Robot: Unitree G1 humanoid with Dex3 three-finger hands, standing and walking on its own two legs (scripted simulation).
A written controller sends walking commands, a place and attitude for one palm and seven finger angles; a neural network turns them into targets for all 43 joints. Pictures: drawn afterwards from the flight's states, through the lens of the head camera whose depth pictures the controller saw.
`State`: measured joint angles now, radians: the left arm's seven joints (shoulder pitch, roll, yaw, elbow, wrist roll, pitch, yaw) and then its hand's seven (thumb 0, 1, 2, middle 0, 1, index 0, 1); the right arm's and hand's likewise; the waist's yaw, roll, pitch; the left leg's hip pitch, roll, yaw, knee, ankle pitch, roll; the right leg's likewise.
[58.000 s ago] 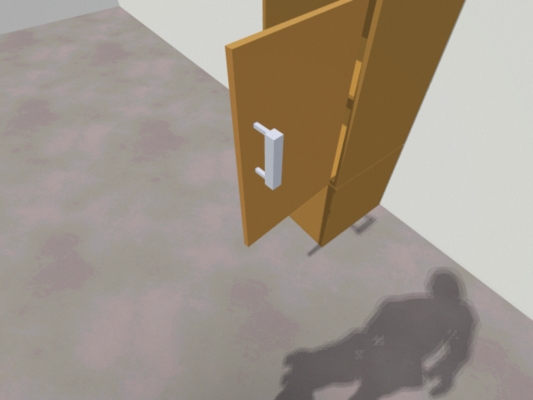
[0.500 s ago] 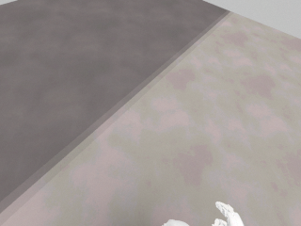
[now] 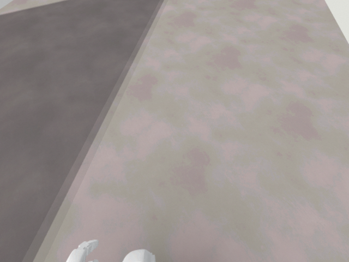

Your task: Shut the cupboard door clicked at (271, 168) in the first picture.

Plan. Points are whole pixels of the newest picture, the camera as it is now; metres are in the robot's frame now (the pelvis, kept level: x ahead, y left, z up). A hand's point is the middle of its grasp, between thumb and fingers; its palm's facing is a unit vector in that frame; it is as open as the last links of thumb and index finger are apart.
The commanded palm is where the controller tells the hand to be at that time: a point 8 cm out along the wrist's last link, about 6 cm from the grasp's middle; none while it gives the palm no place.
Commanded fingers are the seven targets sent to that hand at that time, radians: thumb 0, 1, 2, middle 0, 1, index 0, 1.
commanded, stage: turn to face it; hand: left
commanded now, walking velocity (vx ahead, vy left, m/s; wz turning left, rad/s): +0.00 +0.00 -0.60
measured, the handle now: out of the picture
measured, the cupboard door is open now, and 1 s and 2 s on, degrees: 23 23 23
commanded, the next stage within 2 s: none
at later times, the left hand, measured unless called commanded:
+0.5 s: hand out of the picture +0.14 +0.23 -0.16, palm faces -0.23 -0.95 -0.20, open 7.4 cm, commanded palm none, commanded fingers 0.00 0.90 0.90 -0.20 -0.30 -0.20 -0.30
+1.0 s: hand (136, 246) +0.18 +0.12 -0.15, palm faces -0.53 -0.81 -0.24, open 7.4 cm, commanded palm none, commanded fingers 0.00 0.90 0.90 -0.20 -0.30 -0.20 -0.30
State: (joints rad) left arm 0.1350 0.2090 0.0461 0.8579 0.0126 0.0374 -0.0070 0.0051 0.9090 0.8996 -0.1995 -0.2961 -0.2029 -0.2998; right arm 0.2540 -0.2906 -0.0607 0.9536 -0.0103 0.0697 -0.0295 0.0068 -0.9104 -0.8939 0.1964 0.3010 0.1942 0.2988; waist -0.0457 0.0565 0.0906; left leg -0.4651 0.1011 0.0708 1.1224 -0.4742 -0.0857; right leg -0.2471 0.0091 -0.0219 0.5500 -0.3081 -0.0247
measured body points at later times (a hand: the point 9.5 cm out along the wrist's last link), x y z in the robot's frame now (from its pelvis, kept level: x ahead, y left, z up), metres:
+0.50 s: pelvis +0.01 +0.04 +0.01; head +0.06 +0.05 +0.46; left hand +0.15 +0.28 -0.15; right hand +0.03 -0.23 -0.11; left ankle +0.04 +0.14 -0.73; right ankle -0.06 -0.09 -0.65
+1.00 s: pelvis +0.00 -0.01 +0.01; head +0.04 -0.04 +0.45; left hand +0.21 +0.16 -0.13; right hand -0.07 -0.28 -0.14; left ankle +0.09 +0.13 -0.68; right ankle -0.05 -0.09 -0.73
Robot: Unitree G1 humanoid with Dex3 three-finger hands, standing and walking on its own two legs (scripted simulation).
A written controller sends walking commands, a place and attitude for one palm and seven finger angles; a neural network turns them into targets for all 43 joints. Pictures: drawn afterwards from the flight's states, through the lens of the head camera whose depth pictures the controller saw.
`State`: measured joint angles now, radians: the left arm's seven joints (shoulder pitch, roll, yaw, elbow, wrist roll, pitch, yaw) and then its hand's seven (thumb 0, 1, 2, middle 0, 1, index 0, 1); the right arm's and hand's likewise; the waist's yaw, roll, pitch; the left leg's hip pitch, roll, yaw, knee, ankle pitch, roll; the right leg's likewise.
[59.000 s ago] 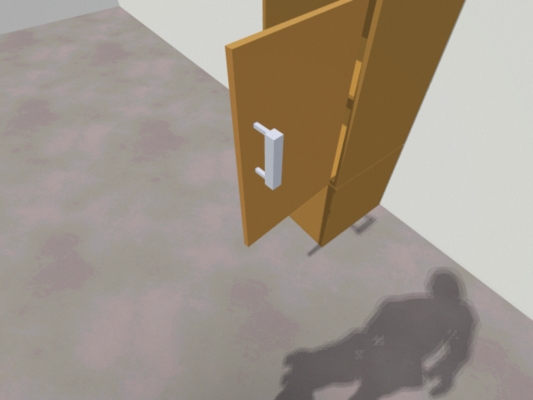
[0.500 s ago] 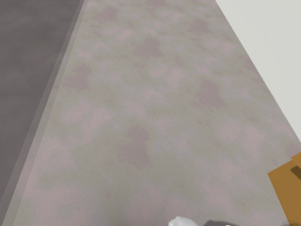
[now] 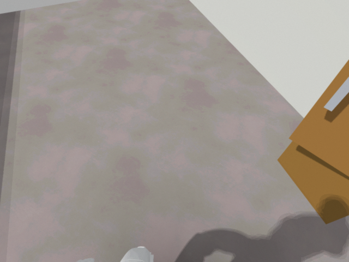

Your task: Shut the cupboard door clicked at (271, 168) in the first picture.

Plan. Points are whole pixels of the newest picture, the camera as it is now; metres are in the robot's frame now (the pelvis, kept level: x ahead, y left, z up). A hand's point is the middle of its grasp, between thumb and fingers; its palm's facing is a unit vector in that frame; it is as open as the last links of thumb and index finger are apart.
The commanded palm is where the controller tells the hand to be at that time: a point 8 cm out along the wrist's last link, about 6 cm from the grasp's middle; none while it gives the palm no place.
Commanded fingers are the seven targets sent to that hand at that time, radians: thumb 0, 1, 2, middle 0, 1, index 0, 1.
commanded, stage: turn to face it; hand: left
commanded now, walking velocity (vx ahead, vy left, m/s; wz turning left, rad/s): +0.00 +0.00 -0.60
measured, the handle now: (345, 87) +0.62 -0.49 +0.01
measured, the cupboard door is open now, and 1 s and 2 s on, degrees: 23 23 23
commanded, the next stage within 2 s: take the last steps up to it in 1.16 s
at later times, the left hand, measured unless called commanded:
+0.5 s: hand (103, 243) +0.18 +0.21 -0.16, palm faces -0.30 -0.93 -0.22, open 7.4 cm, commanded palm none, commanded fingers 0.00 0.90 0.90 -0.20 -0.30 -0.20 -0.30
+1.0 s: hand (131, 234) +0.20 +0.14 -0.18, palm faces -0.51 -0.84 -0.20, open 7.4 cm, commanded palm none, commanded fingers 0.00 0.90 0.90 -0.20 -0.30 -0.20 -0.30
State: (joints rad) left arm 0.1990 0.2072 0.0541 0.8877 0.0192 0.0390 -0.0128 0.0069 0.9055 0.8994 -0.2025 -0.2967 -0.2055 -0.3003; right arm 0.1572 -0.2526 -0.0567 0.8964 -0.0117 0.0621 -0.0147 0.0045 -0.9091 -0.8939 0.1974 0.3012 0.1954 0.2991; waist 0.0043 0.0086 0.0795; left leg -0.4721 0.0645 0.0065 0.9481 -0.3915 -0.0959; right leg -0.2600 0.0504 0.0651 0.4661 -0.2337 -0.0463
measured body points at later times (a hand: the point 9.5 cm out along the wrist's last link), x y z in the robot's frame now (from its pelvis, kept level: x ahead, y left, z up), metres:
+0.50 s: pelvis +0.01 +0.03 +0.00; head +0.06 +0.03 +0.45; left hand +0.19 +0.26 -0.15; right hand -0.01 -0.23 -0.13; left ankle +0.03 +0.14 -0.74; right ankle -0.04 -0.10 -0.69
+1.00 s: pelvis +0.04 +0.01 -0.01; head +0.08 +0.01 +0.44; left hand +0.23 +0.18 -0.16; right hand -0.03 -0.26 -0.14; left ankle +0.11 +0.11 -0.74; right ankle -0.04 -0.09 -0.74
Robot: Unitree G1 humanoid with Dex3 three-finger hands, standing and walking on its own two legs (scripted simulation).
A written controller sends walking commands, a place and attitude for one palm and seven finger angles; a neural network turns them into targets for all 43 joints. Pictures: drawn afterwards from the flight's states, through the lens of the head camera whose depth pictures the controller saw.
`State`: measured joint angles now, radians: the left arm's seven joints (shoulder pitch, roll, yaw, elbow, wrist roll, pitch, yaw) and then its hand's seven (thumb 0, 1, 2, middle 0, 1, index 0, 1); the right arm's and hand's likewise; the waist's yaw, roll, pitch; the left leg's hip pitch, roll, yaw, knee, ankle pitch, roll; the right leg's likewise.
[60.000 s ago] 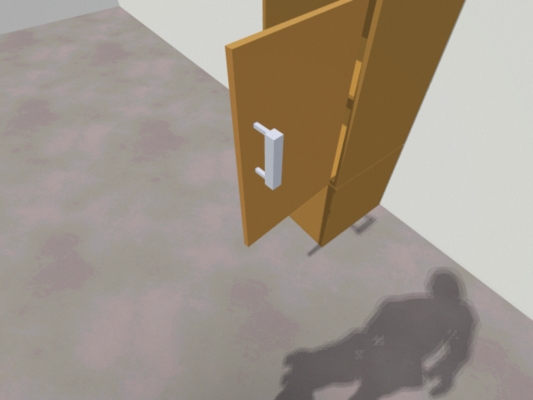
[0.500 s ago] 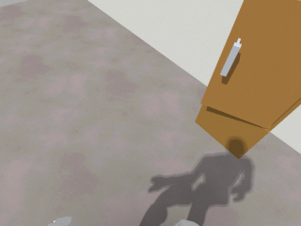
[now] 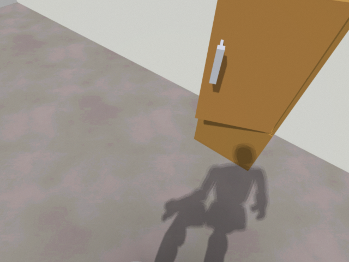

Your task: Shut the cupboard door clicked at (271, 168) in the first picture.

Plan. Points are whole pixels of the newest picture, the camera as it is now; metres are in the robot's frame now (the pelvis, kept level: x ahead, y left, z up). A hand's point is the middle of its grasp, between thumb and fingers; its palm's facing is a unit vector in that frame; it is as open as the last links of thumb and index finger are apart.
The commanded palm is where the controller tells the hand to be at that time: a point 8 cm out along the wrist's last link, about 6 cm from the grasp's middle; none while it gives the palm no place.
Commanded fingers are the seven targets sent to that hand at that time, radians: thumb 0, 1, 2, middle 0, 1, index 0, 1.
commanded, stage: turn to face it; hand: left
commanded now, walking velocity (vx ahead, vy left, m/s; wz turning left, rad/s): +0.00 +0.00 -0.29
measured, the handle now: (217, 62) +0.77 -0.10 +0.02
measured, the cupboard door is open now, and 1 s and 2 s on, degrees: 23 23 23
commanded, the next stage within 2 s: take the last steps up to it in 0.16 s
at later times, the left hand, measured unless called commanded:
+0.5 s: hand out of the picture +0.13 +0.16 -0.16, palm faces -0.17 -0.96 -0.23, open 7.4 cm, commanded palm none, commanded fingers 0.00 0.90 0.90 -0.20 -0.30 -0.20 -0.30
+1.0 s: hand (136, 248) +0.18 +0.11 -0.19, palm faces -0.19 -0.97 -0.14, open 7.4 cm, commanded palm none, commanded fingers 0.00 0.90 0.90 -0.20 -0.30 -0.20 -0.30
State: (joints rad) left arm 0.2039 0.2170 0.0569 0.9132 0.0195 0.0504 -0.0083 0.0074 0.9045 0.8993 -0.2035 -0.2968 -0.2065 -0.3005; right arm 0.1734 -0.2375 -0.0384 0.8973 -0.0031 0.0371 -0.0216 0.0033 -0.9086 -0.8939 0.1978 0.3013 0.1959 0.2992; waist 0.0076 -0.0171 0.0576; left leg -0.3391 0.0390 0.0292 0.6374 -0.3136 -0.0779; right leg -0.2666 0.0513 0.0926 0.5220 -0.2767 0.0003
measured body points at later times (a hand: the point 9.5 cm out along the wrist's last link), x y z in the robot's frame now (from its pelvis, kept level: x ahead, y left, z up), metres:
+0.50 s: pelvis +0.02 -0.02 +0.00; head +0.03 -0.04 +0.45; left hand +0.14 +0.21 -0.14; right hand -0.04 -0.27 -0.16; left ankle +0.01 +0.11 -0.73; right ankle -0.04 -0.11 -0.74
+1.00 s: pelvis +0.17 -0.07 -0.01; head +0.20 -0.05 +0.44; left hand +0.19 +0.16 -0.18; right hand +0.20 -0.32 -0.14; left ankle +0.24 +0.02 -0.73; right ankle +0.03 -0.14 -0.65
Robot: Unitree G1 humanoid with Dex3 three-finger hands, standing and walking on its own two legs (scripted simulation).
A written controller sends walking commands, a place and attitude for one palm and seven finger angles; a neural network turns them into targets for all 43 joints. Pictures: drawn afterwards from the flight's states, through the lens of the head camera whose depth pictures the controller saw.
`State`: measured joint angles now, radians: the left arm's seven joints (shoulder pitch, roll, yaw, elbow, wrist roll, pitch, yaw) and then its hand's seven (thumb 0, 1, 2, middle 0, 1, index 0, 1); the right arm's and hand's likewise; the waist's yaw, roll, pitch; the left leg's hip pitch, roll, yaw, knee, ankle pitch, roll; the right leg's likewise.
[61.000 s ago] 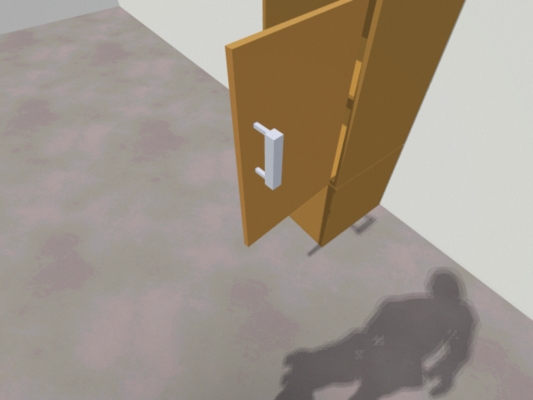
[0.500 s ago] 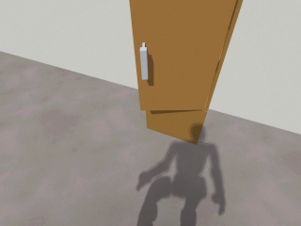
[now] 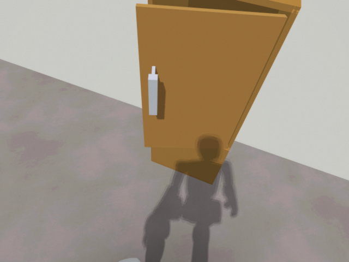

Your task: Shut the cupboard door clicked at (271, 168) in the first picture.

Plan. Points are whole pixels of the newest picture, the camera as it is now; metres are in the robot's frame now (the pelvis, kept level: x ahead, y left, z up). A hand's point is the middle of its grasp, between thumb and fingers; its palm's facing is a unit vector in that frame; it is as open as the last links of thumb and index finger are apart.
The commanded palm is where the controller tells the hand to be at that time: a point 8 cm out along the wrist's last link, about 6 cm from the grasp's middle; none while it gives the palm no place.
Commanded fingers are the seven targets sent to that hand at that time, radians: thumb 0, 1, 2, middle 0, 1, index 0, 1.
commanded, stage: take the last steps up to it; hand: left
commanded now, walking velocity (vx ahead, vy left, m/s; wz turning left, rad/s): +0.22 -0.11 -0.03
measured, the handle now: (153, 91) +0.59 +0.10 +0.03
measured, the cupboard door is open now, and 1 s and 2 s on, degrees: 23 23 23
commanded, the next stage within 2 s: come to a stop and stand still in 0.16 s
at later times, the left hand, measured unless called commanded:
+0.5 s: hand (144, 224) +0.23 +0.09 -0.14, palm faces +0.01 -0.97 -0.25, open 7.2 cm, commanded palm none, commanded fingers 0.00 0.90 0.90 -0.20 -0.30 -0.20 -0.30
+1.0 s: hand out of the picture +0.09 +0.19 -0.17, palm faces +0.09 -0.97 -0.20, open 7.4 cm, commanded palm none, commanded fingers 0.00 0.90 0.90 -0.20 -0.30 -0.20 -0.30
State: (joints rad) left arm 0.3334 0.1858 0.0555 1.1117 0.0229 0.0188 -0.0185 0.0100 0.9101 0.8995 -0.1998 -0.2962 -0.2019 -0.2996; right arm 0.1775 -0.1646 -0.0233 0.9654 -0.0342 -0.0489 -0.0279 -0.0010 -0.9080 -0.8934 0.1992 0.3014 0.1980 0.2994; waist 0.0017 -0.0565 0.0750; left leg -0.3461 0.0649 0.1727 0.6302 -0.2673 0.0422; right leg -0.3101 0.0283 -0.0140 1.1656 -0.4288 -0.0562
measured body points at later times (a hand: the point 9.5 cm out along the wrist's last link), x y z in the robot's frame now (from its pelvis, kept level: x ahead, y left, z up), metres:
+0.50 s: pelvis +0.14 -0.09 +0.02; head +0.18 -0.12 +0.46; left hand +0.23 +0.14 -0.12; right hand +0.14 -0.33 -0.15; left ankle +0.09 +0.05 -0.65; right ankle +0.19 -0.18 -0.72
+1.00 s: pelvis +0.08 -0.01 +0.02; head +0.09 +0.02 +0.46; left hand +0.09 +0.24 -0.15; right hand +0.14 -0.25 -0.12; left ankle +0.07 +0.10 -0.72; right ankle +0.12 -0.15 -0.69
